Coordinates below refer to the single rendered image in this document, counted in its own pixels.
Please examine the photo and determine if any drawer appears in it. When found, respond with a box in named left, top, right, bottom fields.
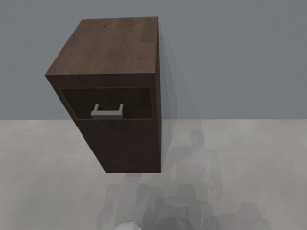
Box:
left=60, top=86, right=153, bottom=119

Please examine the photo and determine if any cabinet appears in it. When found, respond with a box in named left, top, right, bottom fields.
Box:
left=45, top=16, right=162, bottom=173

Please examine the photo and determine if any handle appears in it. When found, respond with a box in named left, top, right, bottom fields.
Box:
left=90, top=103, right=124, bottom=119

